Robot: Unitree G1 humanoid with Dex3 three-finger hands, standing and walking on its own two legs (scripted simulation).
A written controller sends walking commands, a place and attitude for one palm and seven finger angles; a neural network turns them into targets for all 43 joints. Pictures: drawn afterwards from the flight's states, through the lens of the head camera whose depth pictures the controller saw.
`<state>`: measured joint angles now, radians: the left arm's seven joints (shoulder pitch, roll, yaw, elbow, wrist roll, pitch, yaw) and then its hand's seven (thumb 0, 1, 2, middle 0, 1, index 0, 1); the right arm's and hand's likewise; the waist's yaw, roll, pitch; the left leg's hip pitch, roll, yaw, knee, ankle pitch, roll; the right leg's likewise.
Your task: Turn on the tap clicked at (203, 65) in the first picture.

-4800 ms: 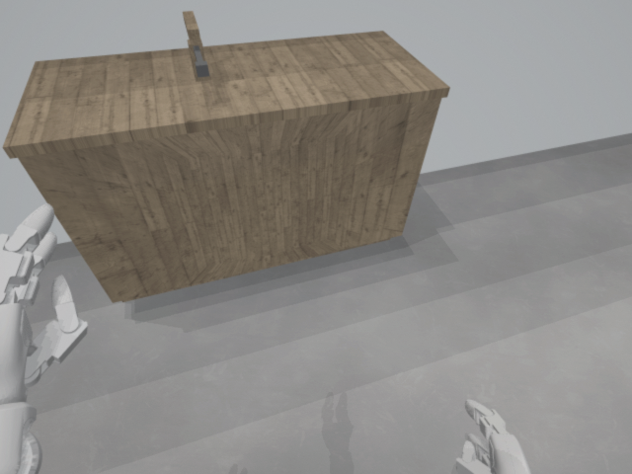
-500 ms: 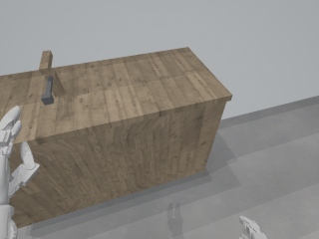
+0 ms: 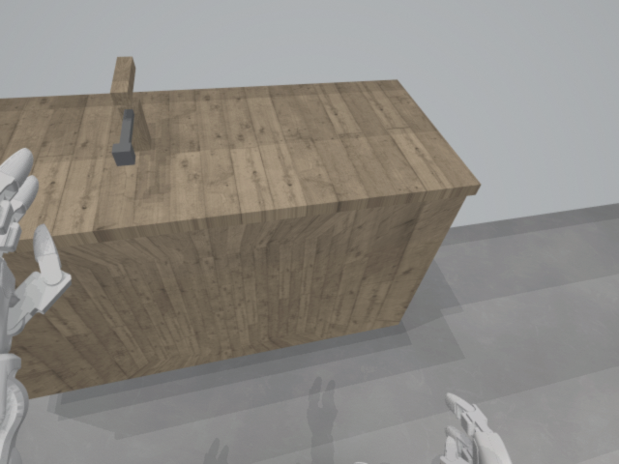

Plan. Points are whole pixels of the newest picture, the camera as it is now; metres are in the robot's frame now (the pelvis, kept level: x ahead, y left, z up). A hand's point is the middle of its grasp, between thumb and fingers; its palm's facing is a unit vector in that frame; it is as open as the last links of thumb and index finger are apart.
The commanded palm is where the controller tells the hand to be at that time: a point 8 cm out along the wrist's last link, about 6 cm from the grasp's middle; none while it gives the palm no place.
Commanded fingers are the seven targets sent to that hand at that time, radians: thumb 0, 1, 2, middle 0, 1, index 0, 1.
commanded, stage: shuffle to correct the standing spot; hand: left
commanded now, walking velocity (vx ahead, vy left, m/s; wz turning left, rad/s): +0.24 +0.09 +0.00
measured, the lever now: (124, 154) +0.53 +0.38 +0.07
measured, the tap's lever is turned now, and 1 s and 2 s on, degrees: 0 0 0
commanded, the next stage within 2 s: come to a stop and stand still in 0.98 s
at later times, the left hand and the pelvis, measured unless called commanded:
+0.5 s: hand (107, 208) +0.30 +0.26 +0.18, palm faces +0.33 -0.87 -0.37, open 7.4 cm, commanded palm +0.24 +0.31 +0.18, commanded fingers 0.00 0.90 0.90 -0.20 -0.30 -0.20 -0.30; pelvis +0.07 +0.03 +0.01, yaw -3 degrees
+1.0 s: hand (109, 140) +0.40 +0.30 +0.19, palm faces +0.43 -0.81 -0.40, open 7.4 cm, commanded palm +0.33 +0.33 +0.18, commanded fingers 0.00 0.90 0.90 -0.20 -0.30 -0.20 -0.30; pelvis +0.16 +0.06 -0.02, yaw -3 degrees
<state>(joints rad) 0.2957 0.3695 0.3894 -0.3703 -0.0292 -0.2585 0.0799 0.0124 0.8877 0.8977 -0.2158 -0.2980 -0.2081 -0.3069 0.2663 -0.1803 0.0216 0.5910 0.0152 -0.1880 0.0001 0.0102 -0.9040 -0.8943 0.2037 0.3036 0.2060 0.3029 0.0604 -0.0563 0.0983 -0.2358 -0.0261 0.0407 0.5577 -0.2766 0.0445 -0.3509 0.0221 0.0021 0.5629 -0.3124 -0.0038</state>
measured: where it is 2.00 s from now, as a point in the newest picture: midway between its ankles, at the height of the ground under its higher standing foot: outside the picture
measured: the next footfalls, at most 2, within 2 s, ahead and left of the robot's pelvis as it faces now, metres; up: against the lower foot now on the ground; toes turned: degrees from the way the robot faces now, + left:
right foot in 0.60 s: +0.16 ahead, -0.08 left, +0.00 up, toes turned -10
left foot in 0.84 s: +0.28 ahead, +0.20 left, +0.00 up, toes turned +0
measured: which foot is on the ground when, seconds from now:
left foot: down 0.00-0.60, up 0.62-0.82, down 0.84-1.00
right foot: down 0.00-0.22, up 0.24-0.58, down 0.60-0.86, up 0.88-1.00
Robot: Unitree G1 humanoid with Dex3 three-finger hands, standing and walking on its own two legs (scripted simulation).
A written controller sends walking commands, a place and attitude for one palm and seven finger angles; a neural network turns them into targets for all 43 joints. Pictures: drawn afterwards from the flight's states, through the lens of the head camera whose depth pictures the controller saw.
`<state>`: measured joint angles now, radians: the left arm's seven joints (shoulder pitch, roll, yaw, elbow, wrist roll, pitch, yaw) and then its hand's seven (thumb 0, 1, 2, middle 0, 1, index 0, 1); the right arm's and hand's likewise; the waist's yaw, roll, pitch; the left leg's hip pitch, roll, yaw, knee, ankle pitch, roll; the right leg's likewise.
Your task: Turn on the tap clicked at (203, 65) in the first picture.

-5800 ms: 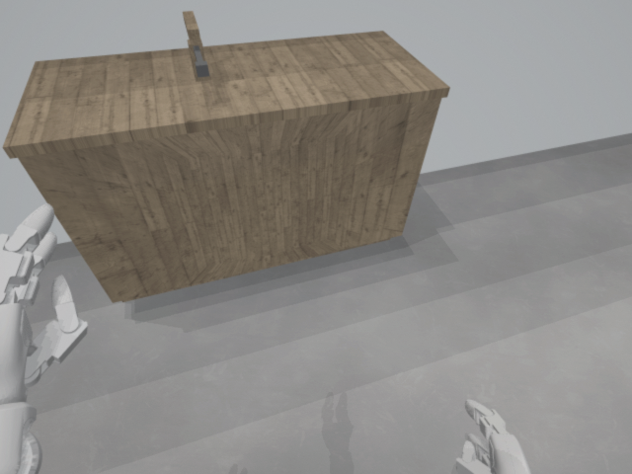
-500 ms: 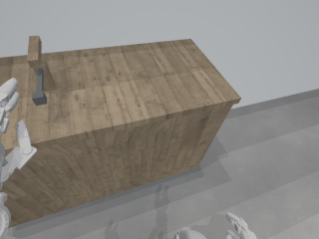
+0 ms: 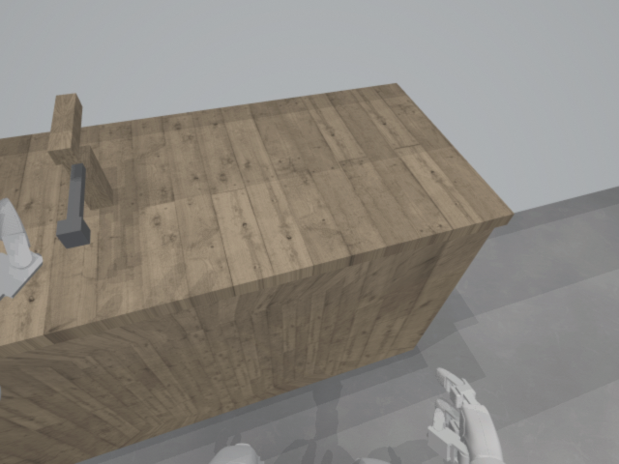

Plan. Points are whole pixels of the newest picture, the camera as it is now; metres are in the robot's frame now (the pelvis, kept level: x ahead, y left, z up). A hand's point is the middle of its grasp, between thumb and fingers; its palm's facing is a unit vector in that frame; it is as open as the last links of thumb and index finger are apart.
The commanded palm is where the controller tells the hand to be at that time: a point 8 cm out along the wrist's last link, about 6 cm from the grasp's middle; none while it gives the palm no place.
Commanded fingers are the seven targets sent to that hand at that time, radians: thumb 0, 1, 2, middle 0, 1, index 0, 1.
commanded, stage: come to a stop and stand still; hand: left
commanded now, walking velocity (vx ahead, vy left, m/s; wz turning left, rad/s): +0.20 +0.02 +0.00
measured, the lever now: (74, 232) +0.35 +0.34 +0.09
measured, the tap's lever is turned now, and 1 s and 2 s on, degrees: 0 0 0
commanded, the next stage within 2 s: none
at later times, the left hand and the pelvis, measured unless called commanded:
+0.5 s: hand (126, 197) +0.32 +0.22 +0.20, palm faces +0.36 -0.83 -0.43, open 7.4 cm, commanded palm +0.24 +0.27 +0.20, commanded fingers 0.00 0.90 0.90 -0.20 -0.30 -0.20 -0.30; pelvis +0.08 +0.00 +0.01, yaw -1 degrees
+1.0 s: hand (79, 223) +0.28 +0.25 +0.20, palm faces +0.29 -0.87 -0.40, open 7.4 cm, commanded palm +0.21 +0.31 +0.20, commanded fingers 0.00 0.90 0.90 -0.20 -0.30 -0.20 -0.30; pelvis +0.04 +0.04 +0.02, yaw -3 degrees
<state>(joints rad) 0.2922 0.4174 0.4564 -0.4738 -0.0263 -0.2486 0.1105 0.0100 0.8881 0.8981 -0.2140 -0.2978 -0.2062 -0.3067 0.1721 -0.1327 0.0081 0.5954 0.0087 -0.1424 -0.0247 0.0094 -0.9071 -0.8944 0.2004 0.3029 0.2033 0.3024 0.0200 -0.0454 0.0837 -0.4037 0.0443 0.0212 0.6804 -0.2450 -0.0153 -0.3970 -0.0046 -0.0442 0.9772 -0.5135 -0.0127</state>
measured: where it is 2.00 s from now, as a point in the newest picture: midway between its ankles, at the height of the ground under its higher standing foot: outside the picture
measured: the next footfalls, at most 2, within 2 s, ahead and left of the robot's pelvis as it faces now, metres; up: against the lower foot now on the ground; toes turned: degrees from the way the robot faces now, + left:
right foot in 0.06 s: +0.11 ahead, -0.08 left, +0.00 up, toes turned -3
left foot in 0.32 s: +0.14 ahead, +0.12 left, +0.00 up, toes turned +1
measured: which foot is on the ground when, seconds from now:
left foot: down 0.00-0.08, up 0.10-0.30, down 0.32-1.00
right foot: up 0.00-0.04, down 0.06-1.00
